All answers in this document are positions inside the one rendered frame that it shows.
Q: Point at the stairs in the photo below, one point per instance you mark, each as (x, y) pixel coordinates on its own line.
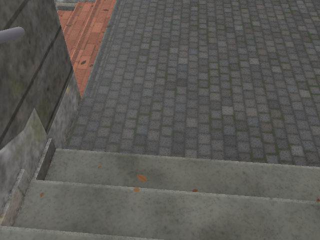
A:
(83, 30)
(97, 195)

